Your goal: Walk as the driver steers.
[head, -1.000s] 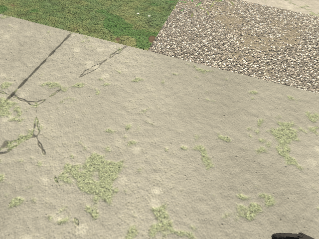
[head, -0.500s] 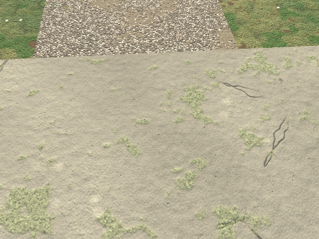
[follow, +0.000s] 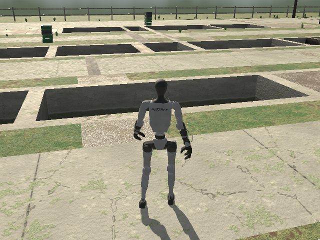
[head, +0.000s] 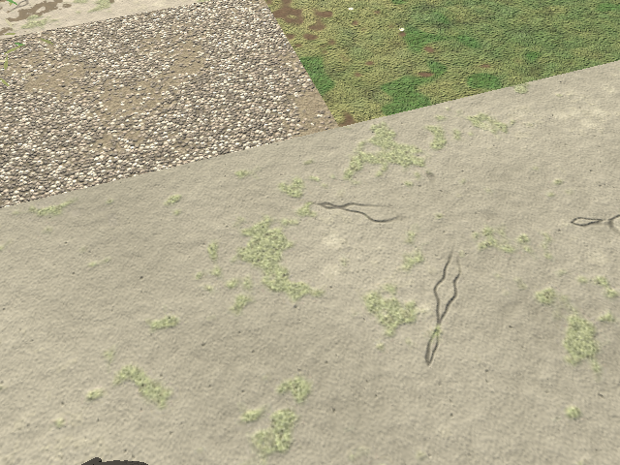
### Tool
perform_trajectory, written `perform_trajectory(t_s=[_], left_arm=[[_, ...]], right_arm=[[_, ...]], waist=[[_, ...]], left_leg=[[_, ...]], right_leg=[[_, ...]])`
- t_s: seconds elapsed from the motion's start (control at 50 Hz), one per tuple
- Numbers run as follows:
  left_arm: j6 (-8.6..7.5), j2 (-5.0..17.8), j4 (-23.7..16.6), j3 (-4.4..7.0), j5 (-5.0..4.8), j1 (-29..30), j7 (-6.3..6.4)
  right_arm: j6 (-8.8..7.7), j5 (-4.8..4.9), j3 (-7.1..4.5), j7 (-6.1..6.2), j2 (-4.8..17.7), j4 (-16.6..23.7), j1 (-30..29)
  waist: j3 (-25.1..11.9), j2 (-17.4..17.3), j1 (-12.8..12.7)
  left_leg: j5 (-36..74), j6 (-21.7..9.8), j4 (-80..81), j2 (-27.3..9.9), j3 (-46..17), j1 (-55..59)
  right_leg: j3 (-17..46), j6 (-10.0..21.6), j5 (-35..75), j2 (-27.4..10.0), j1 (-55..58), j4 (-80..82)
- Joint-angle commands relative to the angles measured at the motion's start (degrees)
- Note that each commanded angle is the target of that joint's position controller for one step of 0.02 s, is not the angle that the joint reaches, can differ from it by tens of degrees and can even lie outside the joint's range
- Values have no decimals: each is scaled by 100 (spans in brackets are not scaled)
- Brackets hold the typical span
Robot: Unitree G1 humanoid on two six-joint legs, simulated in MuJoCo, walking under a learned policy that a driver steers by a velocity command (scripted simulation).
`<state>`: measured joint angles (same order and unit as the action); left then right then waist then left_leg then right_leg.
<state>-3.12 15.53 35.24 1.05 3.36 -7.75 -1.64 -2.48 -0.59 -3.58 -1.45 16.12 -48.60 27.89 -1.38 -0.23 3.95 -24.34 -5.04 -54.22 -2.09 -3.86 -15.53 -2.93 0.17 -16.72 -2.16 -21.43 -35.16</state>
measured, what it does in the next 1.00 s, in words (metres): walks ahead, turning left: left foot, then right foot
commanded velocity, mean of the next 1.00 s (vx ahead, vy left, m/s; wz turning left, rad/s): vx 0.97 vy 0.00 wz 0.66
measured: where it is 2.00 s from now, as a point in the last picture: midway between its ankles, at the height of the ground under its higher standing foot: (89, 126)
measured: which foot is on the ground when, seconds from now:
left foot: up 0.00-0.38, down 0.40-0.82, up 0.84-1.00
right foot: down 0.00-0.36, up 0.38-0.78, down 0.80-1.00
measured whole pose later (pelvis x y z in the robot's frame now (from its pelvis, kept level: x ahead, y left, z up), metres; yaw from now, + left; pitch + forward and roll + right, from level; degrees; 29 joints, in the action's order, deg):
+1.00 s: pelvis +0.81 +0.23 +0.01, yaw +40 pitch +1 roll -2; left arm -4.1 17.9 49.9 3.3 1.3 -26.6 -0.5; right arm -4.0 -4.1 -0.9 -2.1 18.2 -41.5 6.9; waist 1.1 -1.4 -3.0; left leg -18.1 -4.2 -68.3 0.8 -2.8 -30.3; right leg 1.0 2.8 -14.3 4.6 -12.0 -25.2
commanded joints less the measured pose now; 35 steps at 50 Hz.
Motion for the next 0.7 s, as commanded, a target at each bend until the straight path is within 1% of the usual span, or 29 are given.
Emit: perform_trajectory(t_s=[0.02,0.04,0.06,0.08,0.12,0.14,0.2,0.22,0.24,0.26,0.28,0.3,0.32,0.34,0.36,0.38,0.4,0.42,0.44,0.46,0.48,0.5,0.52,0.54,0.56,0.58,0.62,0.66,0.7], left_arm=[[-38,921,157,313,-45,-1276,167],[-57,731,141,256,-91,-1029,170],[-92,553,208,200,-137,-1021,194],[-144,497,307,181,-160,-1147,190],[-240,390,552,176,-190,-1440,153],[-271,353,639,175,-182,-1518,138],[-328,265,926,151,-158,-1730,165],[-328,342,1008,161,-149,-1779,198],[-315,361,1092,160,-149,-1807,236],[-295,432,1151,158,-148,-1805,268],[-287,589,1168,172,-139,-1746,302],[-268,775,1209,205,-143,-1833,363],[-220,1000,1220,258,-135,-1804,432],[-138,1193,1172,317,-98,-1601,483],[-48,1358,1070,377,-57,-1279,498],[20,1392,933,398,-40,-1004,445],[9,1020,956,338,-52,-943,287],[-112,269,422,126,-52,-1106,201],[-278,562,-10,115,-109,-771,204],[-398,726,-40,102,-103,-545,198],[-422,796,29,100,-101,-534,193],[-351,759,66,76,-3,-485,200],[-220,714,118,49,99,-650,181],[-93,657,119,27,143,-656,157],[-13,600,11,-3,146,-439,129],[16,543,-173,-41,122,-24,97],[4,372,-467,-131,7,714,33],[-22,290,-585,-177,-112,1034,16],[-54,389,-634,-157,-156,1116,37]], right_arm=[[-139,70,-69,-79,427,832,-1075],[-54,0,-78,-139,417,649,-890],[50,-80,-82,-193,391,548,-855],[121,-101,-60,-255,315,582,-956],[195,-77,-23,-332,211,686,-1410],[210,-57,-4,-349,186,736,-1622],[206,-57,63,-395,181,953,-2268],[206,-67,106,-424,164,1087,-2511],[206,-73,145,-450,167,1176,-2752],[205,-64,190,-464,134,1247,-2901],[213,-36,226,-457,120,1300,-2944],[231,-15,224,-434,188,1296,-2900],[253,-9,203,-395,298,1220,-2581],[266,3,130,-343,509,1035,-1863],[274,7,3,-272,777,732,-782],[234,-12,-186,-167,1120,326,427],[230,31,-328,-11,1284,190,356],[297,-48,-388,38,1759,394,-417],[299,-37,-462,21,1884,544,-307],[265,-40,-426,69,1602,490,-304],[208,-51,-354,99,1299,431,-477],[119,-61,-304,141,1192,444,-713],[26,-40,-240,185,1084,496,-896],[-58,4,-181,181,978,508,-949],[-137,30,-167,155,984,522,-965],[-194,43,-182,143,1047,518,-927],[-236,33,-212,121,1069,471,-771],[-240,78,-260,71,1134,376,-491],[-246,107,-289,70,1211,285,-338]], waist=[[51,640,-746],[104,756,-545],[245,816,-487],[328,944,-474],[663,700,-491],[771,588,-487],[1034,488,-451],[1094,521,-424],[1177,403,-430],[1198,322,-398],[1105,364,-308],[879,448,-234],[611,634,-1],[201,791,416],[-301,873,951],[-767,667,1399],[-477,-260,1106],[-289,-1428,125],[-965,-832,333],[-291,-115,198],[365,418,-132],[591,595,-389],[688,627,-621],[743,598,-725],[817,540,-728],[944,444,-638],[1039,254,-376],[789,-15,-76],[533,-177,60]], left_leg=[[904,-127,-1744,-124,-308,-3232],[1080,-1,-1645,-273,-135,-3018],[1227,87,-1761,-358,-6,-2938],[1403,124,-1898,-386,58,-2972],[1794,124,-2014,-413,84,-3367],[1982,113,-1937,-380,130,-3493],[2341,-12,-1280,-200,589,-3586],[2360,-81,-844,-234,753,-3524],[2370,-157,-389,-186,983,-3375],[2333,-273,111,-47,1256,-3024],[2285,-410,550,151,1510,-2429],[2210,-517,727,404,1737,-1965],[2027,-612,832,565,1780,-1525],[1722,-727,844,714,1712,-818],[1334,-893,810,814,1512,251],[1036,-1095,1351,856,1027,1720],[792,-1254,1813,578,372,2580],[1124,-1866,2103,-480,-2222,3267],[194,-2437,3323,-1030,-3929,3664],[-239,-2178,4010,-1151,-4084,3033],[46,-1929,4210,-999,-3659,2092],[536,-1766,4192,-705,-3156,1389],[864,-1685,4203,-432,-2695,839],[1007,-1626,4274,-226,-2389,291],[1170,-1580,4394,-6,-2103,-202],[1483,-1539,4522,159,-1902,-549],[2314,-1314,4508,429,-1635,-799],[3417,-1061,4387,444,-1610,-410],[4290,-905,4226,258,-1654,303]], right_leg=[[2439,186,-1882,-1777,2415,2253],[1821,130,-1330,-1519,2194,2370],[1289,58,-793,-1305,2006,2472],[961,59,-325,-1299,1918,2531],[405,26,446,-1252,1917,2705],[131,3,798,-1206,1932,2778],[-716,-26,2526,-998,2084,2841],[-878,-30,2880,-1032,2153,2884],[-1078,-63,3246,-973,2222,2932],[-1304,-124,3977,-902,2250,2893],[-1464,-167,5369,-909,2227,2697],[-1504,-163,6907,-985,2467,2366],[-1494,-178,8000,-1116,2718,1848],[-1433,-151,8700,-1249,2808,968],[-1293,-45,8933,-1379,2570,-307],[-1103,106,7876,-1303,1800,-2068],[-1046,121,2500,-403,340,-4157],[-553,-116,-1147,434,-2012,-5986],[670,-77,-895,388,-2787,-6143],[847,-39,-573,81,-2980,-5589],[799,-61,-344,-149,-2727,-4966],[796,-149,-404,-300,-2365,-4593],[802,-264,-431,-430,-2039,-4249],[734,-374,-503,-539,-1766,-3863],[574,-458,-454,-577,-1526,-3352],[406,-516,-109,-582,-1384,-2795],[237,-521,1006,-453,-1019,-1596],[131,-385,1995,-182,-595,-625],[118,-205,2361,-1,-339,-28]])
Keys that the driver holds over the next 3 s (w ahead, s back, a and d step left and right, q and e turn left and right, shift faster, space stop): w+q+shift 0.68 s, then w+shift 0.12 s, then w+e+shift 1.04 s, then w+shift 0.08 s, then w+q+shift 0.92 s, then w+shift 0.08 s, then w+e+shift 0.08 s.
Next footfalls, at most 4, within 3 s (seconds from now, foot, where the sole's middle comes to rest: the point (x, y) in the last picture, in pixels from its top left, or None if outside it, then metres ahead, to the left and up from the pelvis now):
0.40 left None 0.44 0.08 -0.76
0.80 right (234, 305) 0.90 0.17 -0.76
1.20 left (80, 276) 1.02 0.58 -0.76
1.64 right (112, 157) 1.48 0.56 -0.76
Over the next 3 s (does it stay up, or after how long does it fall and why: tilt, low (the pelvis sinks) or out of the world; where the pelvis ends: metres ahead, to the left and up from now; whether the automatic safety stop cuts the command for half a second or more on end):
stays up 2.37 0.74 -0.06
